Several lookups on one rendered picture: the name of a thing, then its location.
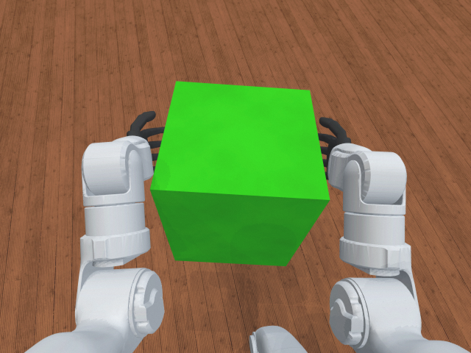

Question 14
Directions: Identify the robot left upper arm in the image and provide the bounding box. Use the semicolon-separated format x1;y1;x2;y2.
24;268;164;353

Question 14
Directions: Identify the robot right hand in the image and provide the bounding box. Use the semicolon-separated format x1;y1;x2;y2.
318;117;351;180

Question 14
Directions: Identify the robot right thigh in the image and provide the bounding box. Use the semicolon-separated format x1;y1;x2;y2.
249;326;307;353

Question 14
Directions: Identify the robot right upper arm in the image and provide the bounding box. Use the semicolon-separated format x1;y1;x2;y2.
329;277;470;353

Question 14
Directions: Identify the right robot forearm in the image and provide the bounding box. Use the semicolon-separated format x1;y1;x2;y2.
327;143;422;329

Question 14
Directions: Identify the robot left hand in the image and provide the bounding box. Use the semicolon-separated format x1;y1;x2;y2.
127;111;165;172

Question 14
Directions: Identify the left robot forearm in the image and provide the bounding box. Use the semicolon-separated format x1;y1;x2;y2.
75;136;154;325

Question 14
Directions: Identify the carton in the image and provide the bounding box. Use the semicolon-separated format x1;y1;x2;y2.
150;81;330;266

